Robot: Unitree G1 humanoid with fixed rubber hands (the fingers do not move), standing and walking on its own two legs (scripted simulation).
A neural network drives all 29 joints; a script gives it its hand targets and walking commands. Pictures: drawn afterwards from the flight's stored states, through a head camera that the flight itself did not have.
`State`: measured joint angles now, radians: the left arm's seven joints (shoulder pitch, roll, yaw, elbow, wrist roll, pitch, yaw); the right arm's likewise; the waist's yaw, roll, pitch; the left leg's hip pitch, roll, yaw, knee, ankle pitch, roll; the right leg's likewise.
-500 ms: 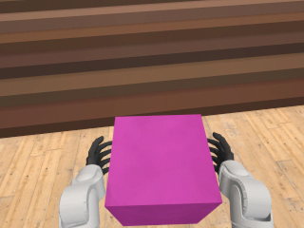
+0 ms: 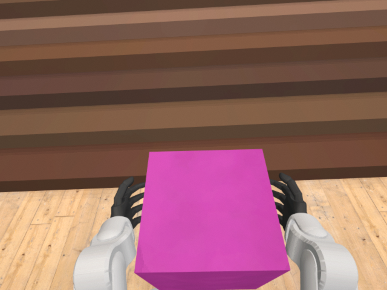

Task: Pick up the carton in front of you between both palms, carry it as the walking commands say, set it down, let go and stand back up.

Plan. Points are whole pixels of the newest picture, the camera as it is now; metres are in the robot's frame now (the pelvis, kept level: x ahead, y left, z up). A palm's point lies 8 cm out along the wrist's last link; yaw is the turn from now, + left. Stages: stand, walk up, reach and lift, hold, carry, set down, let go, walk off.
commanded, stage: carry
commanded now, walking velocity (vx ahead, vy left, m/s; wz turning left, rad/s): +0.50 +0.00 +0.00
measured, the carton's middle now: (206, 226) +0.24 +0.01 +0.02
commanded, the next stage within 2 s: none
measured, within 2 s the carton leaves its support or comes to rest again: neither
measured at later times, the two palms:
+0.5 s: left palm (150, 84) +0.61 +0.17 +0.12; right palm (261, 86) +0.57 -0.13 +0.13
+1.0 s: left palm (180, 38) +1.00 +0.12 +0.09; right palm (256, 36) +1.00 -0.19 +0.08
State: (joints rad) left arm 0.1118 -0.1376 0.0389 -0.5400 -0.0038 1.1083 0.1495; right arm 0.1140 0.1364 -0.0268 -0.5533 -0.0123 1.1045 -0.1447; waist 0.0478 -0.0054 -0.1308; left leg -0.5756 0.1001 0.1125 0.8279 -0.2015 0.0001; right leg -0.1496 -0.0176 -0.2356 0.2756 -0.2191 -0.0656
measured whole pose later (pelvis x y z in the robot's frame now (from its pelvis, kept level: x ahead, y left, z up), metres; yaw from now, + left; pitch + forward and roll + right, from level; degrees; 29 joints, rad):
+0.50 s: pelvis +0.33 +0.04 +0.00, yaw -4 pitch +4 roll -1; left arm -0.11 -0.13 0.10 -0.57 0.00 1.16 0.19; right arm -0.10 0.13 -0.08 -0.57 0.04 1.15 -0.18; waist -0.04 -0.01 -0.08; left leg -0.20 0.03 0.23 0.36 -0.24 0.06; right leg -0.61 -0.11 -0.08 0.93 -0.21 -0.03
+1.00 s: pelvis +0.65 -0.03 -0.01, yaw -2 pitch +6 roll +1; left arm -0.50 -0.15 0.28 -0.22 -0.02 1.01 0.18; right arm -0.52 0.15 -0.30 -0.23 -0.01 1.02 -0.22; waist 0.05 0.01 0.09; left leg -0.82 0.07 0.04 1.39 -0.36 0.06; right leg -0.33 0.02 -0.15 0.50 -0.29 -0.10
